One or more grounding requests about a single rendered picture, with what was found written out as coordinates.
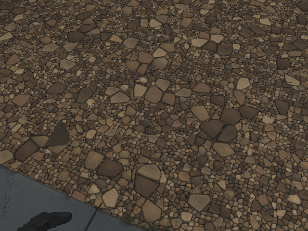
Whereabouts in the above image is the robot left hand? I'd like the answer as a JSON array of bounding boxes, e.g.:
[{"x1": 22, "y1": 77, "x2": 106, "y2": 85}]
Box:
[{"x1": 16, "y1": 212, "x2": 72, "y2": 231}]

